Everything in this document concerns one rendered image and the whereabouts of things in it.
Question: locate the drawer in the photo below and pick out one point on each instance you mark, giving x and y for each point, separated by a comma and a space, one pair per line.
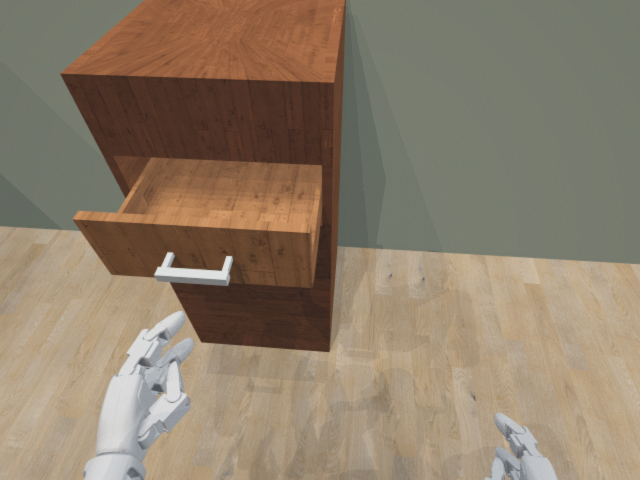
265, 215

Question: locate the right robot hand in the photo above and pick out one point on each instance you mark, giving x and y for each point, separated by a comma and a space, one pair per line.
525, 447

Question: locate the cabinet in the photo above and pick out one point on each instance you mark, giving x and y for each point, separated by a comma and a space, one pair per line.
227, 80

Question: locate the handle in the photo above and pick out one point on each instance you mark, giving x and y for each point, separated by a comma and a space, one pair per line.
193, 276

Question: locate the left robot forearm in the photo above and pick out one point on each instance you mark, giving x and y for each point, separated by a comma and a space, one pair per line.
114, 466

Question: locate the left robot hand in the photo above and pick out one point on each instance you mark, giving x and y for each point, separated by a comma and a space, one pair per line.
132, 393

